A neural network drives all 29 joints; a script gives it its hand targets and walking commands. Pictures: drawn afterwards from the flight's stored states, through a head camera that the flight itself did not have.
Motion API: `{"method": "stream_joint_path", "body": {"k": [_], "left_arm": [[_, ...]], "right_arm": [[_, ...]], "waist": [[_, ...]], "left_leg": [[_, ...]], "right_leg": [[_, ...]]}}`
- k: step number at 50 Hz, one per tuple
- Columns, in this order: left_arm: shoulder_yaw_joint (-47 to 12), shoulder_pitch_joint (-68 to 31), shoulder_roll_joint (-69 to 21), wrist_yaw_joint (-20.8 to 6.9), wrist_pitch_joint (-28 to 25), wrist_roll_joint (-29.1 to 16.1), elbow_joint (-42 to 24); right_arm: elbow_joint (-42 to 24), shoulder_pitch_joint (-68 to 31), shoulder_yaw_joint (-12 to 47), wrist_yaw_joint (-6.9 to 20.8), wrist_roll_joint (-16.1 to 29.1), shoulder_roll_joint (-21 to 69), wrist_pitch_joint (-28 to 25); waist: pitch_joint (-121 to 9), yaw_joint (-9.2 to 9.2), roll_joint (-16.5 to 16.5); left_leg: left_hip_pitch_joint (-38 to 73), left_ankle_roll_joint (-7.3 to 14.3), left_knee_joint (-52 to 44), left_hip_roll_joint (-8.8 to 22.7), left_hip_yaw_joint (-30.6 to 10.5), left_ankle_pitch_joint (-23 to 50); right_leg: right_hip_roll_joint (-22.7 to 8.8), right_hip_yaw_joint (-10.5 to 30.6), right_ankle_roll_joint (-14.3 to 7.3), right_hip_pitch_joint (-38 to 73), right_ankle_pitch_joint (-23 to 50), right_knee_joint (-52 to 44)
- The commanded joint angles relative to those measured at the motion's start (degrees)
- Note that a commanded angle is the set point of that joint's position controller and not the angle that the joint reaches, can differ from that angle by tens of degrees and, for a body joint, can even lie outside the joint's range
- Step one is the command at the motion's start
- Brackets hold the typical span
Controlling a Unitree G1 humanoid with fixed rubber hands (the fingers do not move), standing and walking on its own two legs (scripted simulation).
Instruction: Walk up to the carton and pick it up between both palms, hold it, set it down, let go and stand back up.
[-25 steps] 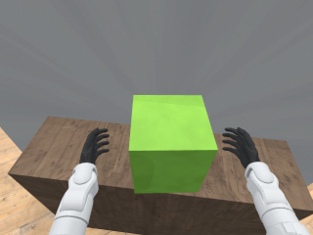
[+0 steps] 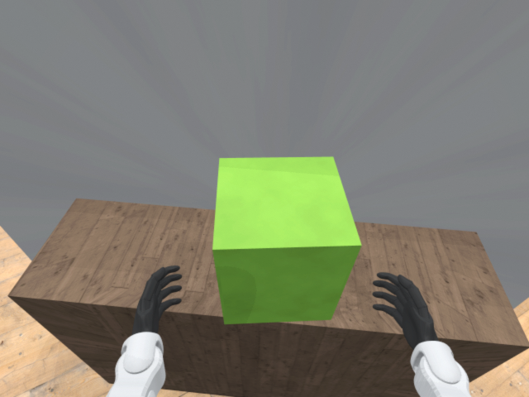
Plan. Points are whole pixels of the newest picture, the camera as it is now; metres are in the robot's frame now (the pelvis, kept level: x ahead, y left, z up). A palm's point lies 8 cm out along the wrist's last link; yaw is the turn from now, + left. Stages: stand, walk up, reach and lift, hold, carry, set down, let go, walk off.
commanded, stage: set down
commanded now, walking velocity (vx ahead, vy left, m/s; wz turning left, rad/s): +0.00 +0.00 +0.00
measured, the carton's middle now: (277, 242) +0.40 +0.00 -0.02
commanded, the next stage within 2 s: let go in 1.40 s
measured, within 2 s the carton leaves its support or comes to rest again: neither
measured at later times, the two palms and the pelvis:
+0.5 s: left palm (136, 361) +0.19 +0.21 -0.05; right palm (414, 358) +0.22 -0.21 -0.04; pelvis +0.02 -0.01 +0.00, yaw +1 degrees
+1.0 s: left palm (123, 370) +0.18 +0.23 -0.06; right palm (409, 375) +0.20 -0.21 -0.06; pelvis +0.03 +0.01 +0.00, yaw +0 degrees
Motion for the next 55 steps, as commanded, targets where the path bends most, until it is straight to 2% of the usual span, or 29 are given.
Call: {"method": "stream_joint_path", "body": {"k": [1, 2, 3, 4, 5, 6, 7, 8, 9, 10, 11, 14, 16, 18, 19, 23, 25, 27, 28, 31, 32, 33, 35, 39, 42, 48, 49, 52, 55], "left_arm": [[-0.1, -8.9, 3.0, 1.0, -5.5, -0.6, -8.6], [-0.6, -9.6, 3.2, 0.2, -5.1, -1.2, -5.1], [-0.2, -12.3, 4.3, 0.7, -6.7, -2.2, -9.5], [-0.4, -0.7, 1.1, -0.1, -6.4, -0.2, -3.9], [-0.1, -9.4, 4.4, -0.8, -6.4, -1.4, -4.6], [0.9, -7.5, 4.4, -0.1, -7.5, -1.3, -5.8], [-0.1, -8.8, 4.3, 0.4, -8.1, -2.0, -6.7], [-0.6, 0.4, 2.4, -0.3, -8.1, -0.9, -3.4], [0.4, -4.4, 4.4, -1.4, -7.8, -1.2, -3.1], [0.5, -6.1, 5.4, -0.6, -9.4, -2.4, -8.0], [0.3, 0.4, 4.7, -1.4, -9.3, -1.2, -2.7], [1.3, -1.8, 5.4, -2.5, -8.6, -0.4, -1.1], [1.0, 1.2, 5.6, -3.1, -8.8, -0.3, -2.2], [0.6, 0.2, 5.7, -2.4, -8.9, -0.6, -5.4], [-0.1, 1.2, 5.7, -2.9, -8.7, -1.0, -4.7], [0.7, 2.0, 6.5, -3.9, -6.8, -0.8, -2.9], [0.9, 2.3, 7.3, -3.5, -7.7, -0.9, -8.0], [0.6, 5.8, 5.4, -4.5, -5.2, 0.9, -3.4], [0.9, 5.5, 6.3, -4.5, -5.9, 0.1, -7.3], [1.2, 7.4, 7.1, -5.0, -3.6, 0.4, -5.7], [1.3, 7.1, 6.6, -3.9, -4.7, 0.3, -11.7], [0.5, 7.4, 5.5, -3.9, -2.5, 1.8, -3.0], [1.3, 9.3, 6.5, -5.0, -0.6, 1.4, -3.9], [1.8, 10.2, 8.0, -5.3, 0.3, 0.9, -8.5], [0.3, 8.7, 8.0, -6.1, 3.8, 1.7, -5.4], [0.2, 8.8, 6.7, -4.6, 7.6, 3.0, -14.7], [0.1, 11.3, 6.6, -5.3, 9.2, 2.6, -9.3], [1.0, 10.1, 7.6, -5.7, 10.4, 3.2, -13.8], [0.5, 11.4, 6.3, -5.7, 11.5, 2.8, -12.0]], "right_arm": [[-7.2, -8.1, -2.5, -0.1, 0.2, -6.5, -4.7], [-4.2, -8.7, -3.0, -0.3, -0.1, -7.1, -4.7], [-7.7, -12.0, -3.9, -0.1, 0.7, -8.1, -6.1], [-1.0, -0.7, -1.5, 0.0, 1.4, -6.1, -6.4], [-4.1, -9.0, -2.7, -0.4, 0.2, -7.6, -6.7], [-4.3, -8.2, -1.5, -0.2, 1.5, -7.1, -7.7], [-4.1, -10.3, -1.9, 0.0, 2.2, -8.4, -8.1], [-0.7, -0.6, -0.7, 0.0, 2.4, -6.4, -8.7], [-1.5, -6.0, -1.3, -0.7, 0.5, -7.1, -8.6], [-6.0, -7.4, -1.6, -0.3, 1.6, -7.4, -9.6], [-1.1, -1.2, -0.2, -0.5, 1.9, -5.6, -9.6], [0.4, -2.9, -0.3, -1.0, 0.9, -6.2, -9.6], [-1.4, -0.4, 0.2, -1.3, 0.0, -5.0, -10.1], [-2.0, -0.5, -0.4, -1.2, 0.5, -4.4, -10.0], [-2.6, 0.7, -0.1, -1.4, 0.2, -4.0, -9.5], [-3.0, 0.3, -1.0, -2.1, -2.1, -2.7, -8.0], [-6.1, 2.1, -2.0, -2.3, -2.4, -2.0, -8.5], [0.2, 3.8, -1.2, -2.6, -4.4, -2.0, -7.0], [-4.9, 3.7, -3.1, -3.0, -5.1, -2.8, -7.5], [-1.4, 5.1, -2.6, -3.9, -6.5, -2.1, -6.4], [-6.8, 3.9, -3.3, -3.3, -6.0, -3.4, -7.6], [1.2, 3.6, -3.3, -2.8, -7.1, -3.8, -6.2], [-1.0, 6.0, -2.7, -3.6, -7.6, -2.1, -5.0], [-6.5, 7.3, -3.2, -3.9, -8.4, -2.1, -5.1], [-1.5, 6.4, -3.0, -4.0, -9.3, -2.8, -2.0], [-5.8, 7.2, -6.0, -2.5, -10.0, -4.4, 0.3], [-3.9, 8.7, -4.6, -2.9, -10.5, -2.7, 1.4], [-7.0, 8.5, -6.3, -3.3, -11.0, -3.4, 1.8], [-5.8, 9.7, -6.1, -3.1, -11.5, -2.4, 2.6]], "waist": [[-8.9, 1.45, -1.6], [-8.0, -0.75, -1.7], [-11.5, 1.20, -1.0], [-6.7, 0.79, -1.7], [-9.9, -0.50, -1.3], [-9.6, 2.23, -0.3], [-10.2, 1.77, -1.0], [-7.4, 1.08, -1.2], [-8.8, -0.32, -3.8], [-11.1, 1.75, -3.0], [-7.5, 1.36, -2.2], [-4.6, 1.14, -1.6], [-5.2, 0.71, -4.4], [-5.7, 1.15, -1.1], [-4.8, -0.15, -2.2], [-1.5, 0.72, -0.8], [-3.1, 0.53, -1.4], [-0.2, -0.02, 0.1], [-3.2, -1.30, -2.0], [-1.2, -0.98, 0.0], [-3.6, 0.50, 0.2], [-0.5, -0.02, 0.7], [-0.6, -0.34, -2.3], [-3.4, 0.00, -2.7], [2.6, -0.78, -0.2], [0.7, 0.34, 3.8], [1.9, 0.79, 1.0], [0.9, 0.13, 2.9], [1.2, 0.53, 0.4]], "left_leg": [[2.0, 1.7, -2.6, -2.9, 1.8, 4.5], [1.2, 1.7, -2.4, -3.2, 1.9, 3.6], [0.5, 1.4, -1.6, -2.8, 2.2, 5.9], [3.5, 1.4, -1.8, -2.8, 1.8, 7.0], [2.9, 1.0, -1.5, -3.3, 2.2, 7.9], [2.2, 0.7, -1.2, -3.2, 2.2, 8.1], [1.8, 0.7, -1.4, -3.2, 1.9, 8.7], [4.2, 0.5, -1.2, -3.0, 1.8, 10.1], [3.0, 0.9, -1.0, -3.7, 1.9, 7.8], [1.1, 1.0, -1.2, -3.6, 1.9, 8.6], [1.6, 0.9, -1.0, -3.9, 2.1, 8.7], [2.3, 0.7, -1.5, -3.9, 2.3, 7.1], [3.2, 1.3, -1.4, -4.1, 1.8, 6.9], [4.5, 0.9, -1.5, -4.0, 2.0, 8.7], [4.6, 0.7, -1.4, -4.2, 1.7, 9.1], [5.5, 0.9, -1.6, -4.0, 1.9, 5.0], [3.8, 1.4, -1.8, -4.2, 1.6, 7.0], [6.6, 0.8, -2.3, -4.4, 1.8, 7.9], [6.8, 0.5, -2.2, -4.6, 1.5, 8.7], [7.6, -0.1, -2.1, -4.3, 1.6, 9.6], [7.6, -0.6, -2.3, -3.9, 1.5, 12.2], [8.2, -0.3, -2.2, -4.0, 0.8, 11.9], [8.9, 0.0, -2.3, -4.5, 1.1, 11.2], [9.9, -0.3, -1.5, -4.7, 1.3, 15.9], [10.3, -0.3, -2.9, -3.8, 1.8, 12.6], [11.2, -1.6, -3.3, -2.5, 1.7, 17.9], [11.2, -1.0, -3.3, -3.2, 2.4, 16.5], [11.3, -1.2, -3.0, -2.9, 2.2, 17.9], [11.4, -1.0, -2.5, -3.2, 2.8, 19.1]], "right_leg": [[1.8, -0.5, -2.0, 2.0, 1.5, -4.3], [1.7, -0.1, -1.8, 1.1, 1.3, -4.4], [1.8, -0.3, -1.9, 0.7, 2.7, -3.5], [1.6, 0.4, -2.1, 2.3, 5.2, -4.0], [1.8, -0.3, -1.8, 1.9, 5.3, -3.7], [2.1, -0.2, -1.9, 0.7, 4.4, -3.5], [2.4, -0.2, -1.9, 1.9, 5.9, -3.0], [2.3, 0.0, -2.1, 3.5, 8.0, -3.8], [2.3, -0.1, -1.3, 3.1, 5.7, -4.3], [2.2, 0.0, -1.4, 4.3, 8.1, -3.3], [1.5, 1.1, -1.3, 5.2, 10.4, -3.7], [1.5, 0.6, -1.0, 3.3, 7.9, -3.6], [1.5, 0.5, -0.7, 3.7, 7.7, -4.6], [1.4, 0.3, -1.4, 4.0, 7.4, -4.7], [1.3, 0.1, -1.1, 4.5, 9.0, -5.0], [0.4, 0.4, -0.7, 1.6, 3.0, -5.9], [0.5, 0.4, -0.9, 3.6, 5.4, -5.3], [0.2, 0.4, -1.1, 3.6, 6.3, -6.2], [0.5, -0.3, -0.4, 5.0, 9.0, -5.9], [0.3, -0.2, -0.5, 5.4, 10.9, -5.8], [1.1, -1.5, -0.3, 5.1, 10.9, -4.9], [1.3, -1.4, -0.8, 4.2, 10.3, -5.9], [0.7, -0.7, -0.5, 6.5, 13.0, -6.8], [0.7, -1.5, 0.0, 6.7, 18.4, -5.8], [0.8, -1.1, -0.2, 4.5, 9.9, -7.5], [2.0, -3.0, -1.6, 4.7, 8.3, -7.8], [1.4, -2.0, -1.7, 6.4, 10.1, -9.5], [1.3, -2.3, -1.0, 6.5, 11.8, -7.7], [1.4, -2.5, -1.2, 6.9, 12.8, -8.6]]}}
